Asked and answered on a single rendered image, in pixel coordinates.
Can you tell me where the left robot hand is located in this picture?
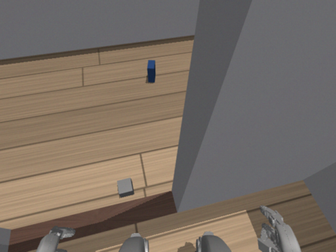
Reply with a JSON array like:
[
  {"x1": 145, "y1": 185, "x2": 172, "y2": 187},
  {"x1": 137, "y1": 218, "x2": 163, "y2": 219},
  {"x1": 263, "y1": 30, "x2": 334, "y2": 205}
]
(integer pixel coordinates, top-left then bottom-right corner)
[{"x1": 36, "y1": 226, "x2": 76, "y2": 252}]

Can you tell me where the right robot hand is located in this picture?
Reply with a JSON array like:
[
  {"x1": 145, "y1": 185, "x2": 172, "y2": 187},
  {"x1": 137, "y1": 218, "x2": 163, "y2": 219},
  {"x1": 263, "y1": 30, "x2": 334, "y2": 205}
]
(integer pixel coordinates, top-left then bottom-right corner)
[{"x1": 258, "y1": 205, "x2": 301, "y2": 252}]

